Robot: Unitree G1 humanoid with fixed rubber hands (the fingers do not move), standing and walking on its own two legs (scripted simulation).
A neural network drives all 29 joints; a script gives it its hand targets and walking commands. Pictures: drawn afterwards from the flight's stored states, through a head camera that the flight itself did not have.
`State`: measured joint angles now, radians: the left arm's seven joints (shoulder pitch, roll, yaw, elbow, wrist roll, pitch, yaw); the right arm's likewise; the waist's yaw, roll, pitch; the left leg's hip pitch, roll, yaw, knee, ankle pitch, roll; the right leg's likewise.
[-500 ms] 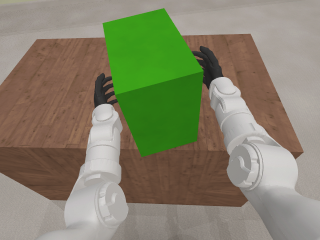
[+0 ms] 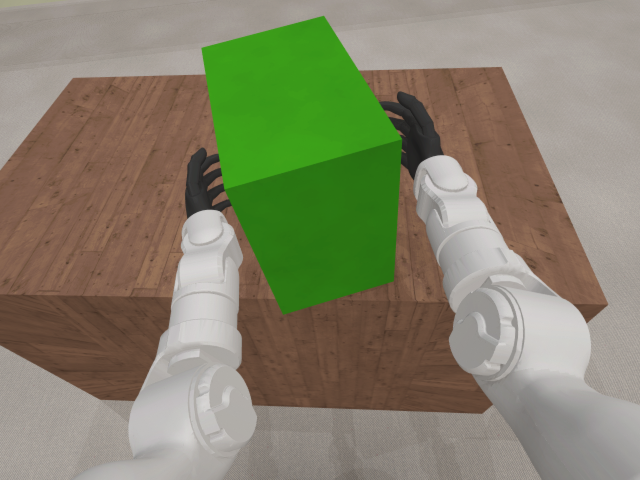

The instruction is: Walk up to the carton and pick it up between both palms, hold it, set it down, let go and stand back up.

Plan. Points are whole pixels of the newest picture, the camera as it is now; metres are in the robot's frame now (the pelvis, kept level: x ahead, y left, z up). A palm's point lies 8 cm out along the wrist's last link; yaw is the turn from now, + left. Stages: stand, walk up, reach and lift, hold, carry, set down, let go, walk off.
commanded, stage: reach and lift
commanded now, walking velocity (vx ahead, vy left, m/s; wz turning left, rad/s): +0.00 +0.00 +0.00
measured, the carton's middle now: (302, 170) +0.54 +0.12 +0.06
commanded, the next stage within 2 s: none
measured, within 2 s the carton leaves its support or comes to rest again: leaves its support in 1.32 s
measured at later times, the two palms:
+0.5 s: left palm (204, 218) +0.39 +0.21 +0.11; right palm (422, 172) +0.47 -0.04 +0.13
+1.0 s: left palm (187, 239) +0.36 +0.22 +0.11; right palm (411, 189) +0.44 -0.03 +0.13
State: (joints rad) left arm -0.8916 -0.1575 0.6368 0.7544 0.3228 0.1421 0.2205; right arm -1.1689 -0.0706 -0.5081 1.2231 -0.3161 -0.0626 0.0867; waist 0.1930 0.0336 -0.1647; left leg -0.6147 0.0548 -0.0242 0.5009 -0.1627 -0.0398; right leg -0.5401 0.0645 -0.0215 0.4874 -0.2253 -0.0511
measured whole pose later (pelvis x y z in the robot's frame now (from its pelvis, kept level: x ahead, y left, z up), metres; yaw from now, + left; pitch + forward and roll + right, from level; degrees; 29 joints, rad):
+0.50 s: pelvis -0.01 +0.00 +0.00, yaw +0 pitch +15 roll -1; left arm -0.86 -0.16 0.58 0.74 0.32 0.12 0.21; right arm -1.08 -0.03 -0.49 1.16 -0.27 -0.14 -0.01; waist 0.19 0.03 -0.16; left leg -0.61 0.05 -0.02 0.50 -0.15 -0.04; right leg -0.54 0.06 -0.02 0.49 -0.22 -0.05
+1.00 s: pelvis -0.03 +0.01 +0.00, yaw +0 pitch +14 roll -1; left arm -0.83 -0.16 0.56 0.74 0.32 0.12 0.22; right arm -1.07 -0.03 -0.50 1.24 -0.27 -0.19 -0.04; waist 0.19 -0.01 -0.17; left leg -0.61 0.05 -0.02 0.50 -0.13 -0.04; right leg -0.54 0.06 -0.02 0.49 -0.19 -0.05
